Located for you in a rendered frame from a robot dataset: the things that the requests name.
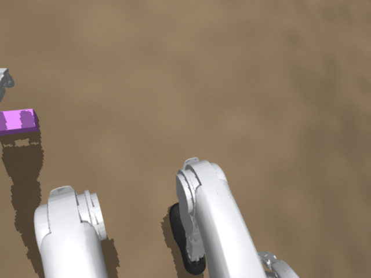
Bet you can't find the right robot hand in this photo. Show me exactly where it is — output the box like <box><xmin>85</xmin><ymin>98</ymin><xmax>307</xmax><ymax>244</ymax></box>
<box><xmin>257</xmin><ymin>251</ymin><xmax>299</xmax><ymax>278</ymax></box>

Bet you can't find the right robot foot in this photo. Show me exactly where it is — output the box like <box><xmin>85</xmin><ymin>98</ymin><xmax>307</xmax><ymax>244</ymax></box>
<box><xmin>169</xmin><ymin>203</ymin><xmax>206</xmax><ymax>275</ymax></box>

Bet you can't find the small box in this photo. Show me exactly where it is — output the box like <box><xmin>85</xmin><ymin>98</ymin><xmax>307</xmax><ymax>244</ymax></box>
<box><xmin>0</xmin><ymin>109</ymin><xmax>39</xmax><ymax>136</ymax></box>

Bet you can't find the left robot hand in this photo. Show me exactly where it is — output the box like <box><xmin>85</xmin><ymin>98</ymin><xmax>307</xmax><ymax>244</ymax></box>
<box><xmin>0</xmin><ymin>68</ymin><xmax>14</xmax><ymax>102</ymax></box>

